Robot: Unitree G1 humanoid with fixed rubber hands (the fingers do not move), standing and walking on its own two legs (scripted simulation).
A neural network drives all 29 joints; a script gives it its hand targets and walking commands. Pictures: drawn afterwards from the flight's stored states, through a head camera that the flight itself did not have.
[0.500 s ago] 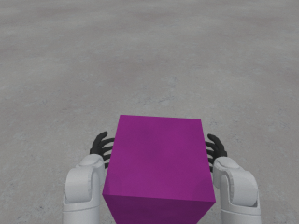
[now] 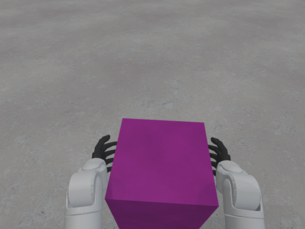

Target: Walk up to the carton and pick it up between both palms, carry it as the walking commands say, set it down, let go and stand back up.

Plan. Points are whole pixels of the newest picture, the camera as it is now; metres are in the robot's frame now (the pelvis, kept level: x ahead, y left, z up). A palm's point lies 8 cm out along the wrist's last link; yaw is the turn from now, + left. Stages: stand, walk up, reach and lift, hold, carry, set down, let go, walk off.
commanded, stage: carry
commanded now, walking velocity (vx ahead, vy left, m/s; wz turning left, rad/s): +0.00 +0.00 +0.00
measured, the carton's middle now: (159, 178) +0.27 +0.00 +0.01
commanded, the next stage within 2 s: none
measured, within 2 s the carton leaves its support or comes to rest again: neither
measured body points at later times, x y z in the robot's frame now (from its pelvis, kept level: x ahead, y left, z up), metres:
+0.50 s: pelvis +0.00 +0.00 +0.00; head -0.02 +0.01 +0.45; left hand +0.29 +0.15 +0.07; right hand +0.28 -0.15 +0.07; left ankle -0.02 +0.12 -0.73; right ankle +0.04 -0.11 -0.73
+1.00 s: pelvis +0.00 +0.01 -0.01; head -0.01 +0.01 +0.44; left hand +0.28 +0.16 +0.08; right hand +0.28 -0.14 +0.08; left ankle -0.02 +0.12 -0.73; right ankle +0.04 -0.11 -0.73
